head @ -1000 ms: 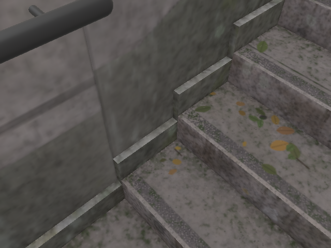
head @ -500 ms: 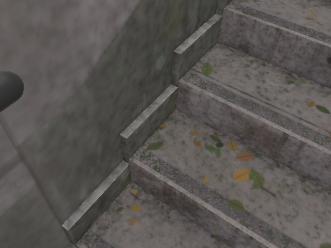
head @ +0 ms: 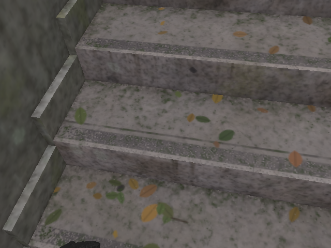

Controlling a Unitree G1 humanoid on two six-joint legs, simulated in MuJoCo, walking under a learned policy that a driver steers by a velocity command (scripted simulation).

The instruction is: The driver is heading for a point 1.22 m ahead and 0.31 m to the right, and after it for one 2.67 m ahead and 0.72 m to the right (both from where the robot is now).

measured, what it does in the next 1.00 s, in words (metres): climbs, turning right: left foot 0.15 m higher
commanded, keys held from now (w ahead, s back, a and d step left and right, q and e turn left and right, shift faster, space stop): e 0.68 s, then w+e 0.08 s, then w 0.24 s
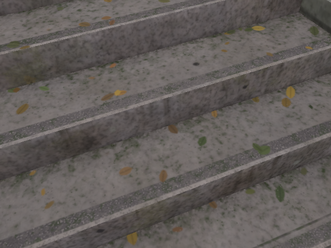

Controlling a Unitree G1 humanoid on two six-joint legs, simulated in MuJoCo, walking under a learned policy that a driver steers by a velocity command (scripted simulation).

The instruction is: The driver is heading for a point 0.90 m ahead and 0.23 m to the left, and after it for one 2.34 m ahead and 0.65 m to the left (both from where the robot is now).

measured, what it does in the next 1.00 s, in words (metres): climbs, turning left: right foot, then left foot 0.15 m higher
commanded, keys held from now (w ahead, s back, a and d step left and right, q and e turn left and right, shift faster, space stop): w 0.08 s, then w+q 0.92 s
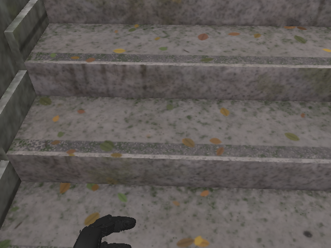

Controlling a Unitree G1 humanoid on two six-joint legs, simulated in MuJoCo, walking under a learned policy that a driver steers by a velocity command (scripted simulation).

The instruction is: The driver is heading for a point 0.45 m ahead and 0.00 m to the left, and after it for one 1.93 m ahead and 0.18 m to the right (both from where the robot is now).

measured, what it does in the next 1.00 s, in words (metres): climbs: right foot 0.15 m higher, then left foot 0.15 m higher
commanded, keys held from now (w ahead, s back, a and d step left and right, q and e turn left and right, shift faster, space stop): w+q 0.26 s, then w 0.12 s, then e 0.62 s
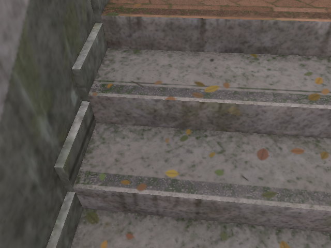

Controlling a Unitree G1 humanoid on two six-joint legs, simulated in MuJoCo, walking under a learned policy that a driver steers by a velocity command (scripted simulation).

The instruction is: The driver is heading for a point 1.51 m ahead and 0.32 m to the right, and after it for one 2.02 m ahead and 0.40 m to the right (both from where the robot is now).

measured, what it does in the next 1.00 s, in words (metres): steps on the spot, turning right: right foot, then left foot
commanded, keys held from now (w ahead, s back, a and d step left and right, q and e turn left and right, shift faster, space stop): e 0.62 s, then no key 0.38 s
